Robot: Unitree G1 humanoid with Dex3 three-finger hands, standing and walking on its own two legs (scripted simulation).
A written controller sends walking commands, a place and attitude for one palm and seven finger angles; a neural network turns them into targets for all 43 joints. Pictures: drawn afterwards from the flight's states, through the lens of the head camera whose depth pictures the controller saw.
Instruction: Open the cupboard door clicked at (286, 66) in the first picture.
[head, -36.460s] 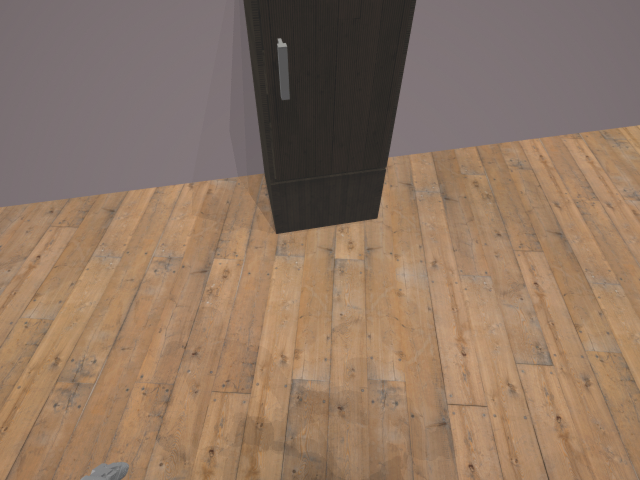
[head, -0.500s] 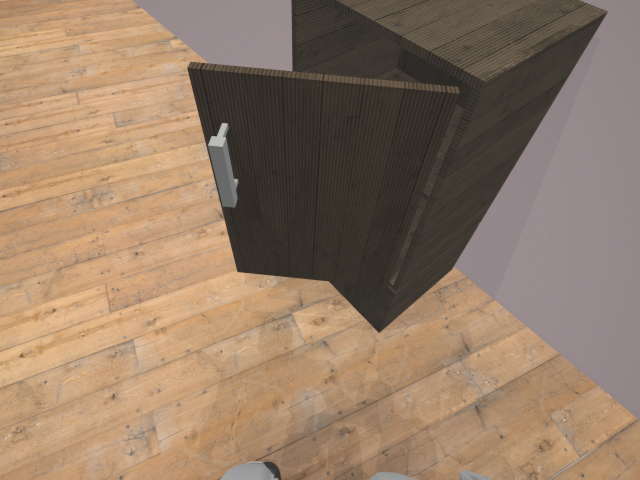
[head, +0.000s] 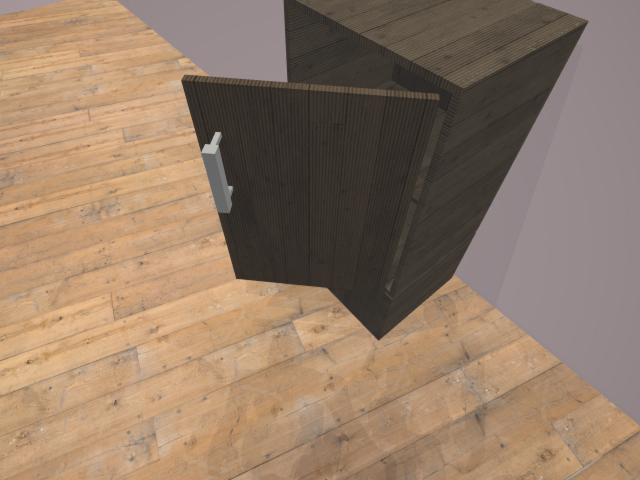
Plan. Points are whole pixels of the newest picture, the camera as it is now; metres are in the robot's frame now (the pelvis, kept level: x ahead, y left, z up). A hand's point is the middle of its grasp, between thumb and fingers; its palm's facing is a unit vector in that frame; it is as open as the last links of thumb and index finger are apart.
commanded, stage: come to a stop and stand still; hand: left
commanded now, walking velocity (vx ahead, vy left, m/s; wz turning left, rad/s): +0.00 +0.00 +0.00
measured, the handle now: (221, 173) +0.62 +0.24 -0.03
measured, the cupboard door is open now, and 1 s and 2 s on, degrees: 44 44 44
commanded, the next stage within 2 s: look again from close up in 0.44 s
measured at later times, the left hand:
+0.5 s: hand out of the picture +0.03 +0.23 -0.17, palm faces -0.03 -0.97 -0.24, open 7.4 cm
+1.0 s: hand out of the picture +0.03 +0.18 -0.17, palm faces -0.02 -0.98 -0.20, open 7.3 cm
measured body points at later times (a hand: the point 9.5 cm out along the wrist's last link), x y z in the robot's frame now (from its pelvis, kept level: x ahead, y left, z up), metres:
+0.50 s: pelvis +0.01 +0.04 +0.00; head +0.02 +0.03 +0.45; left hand +0.04 +0.28 -0.15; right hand +0.03 -0.20 -0.16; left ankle -0.01 +0.11 -0.74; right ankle -0.02 -0.12 -0.74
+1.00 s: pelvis +0.02 +0.01 +0.00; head +0.04 +0.01 +0.45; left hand +0.03 +0.23 -0.16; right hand +0.02 -0.22 -0.16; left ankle -0.01 +0.11 -0.74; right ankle -0.02 -0.12 -0.74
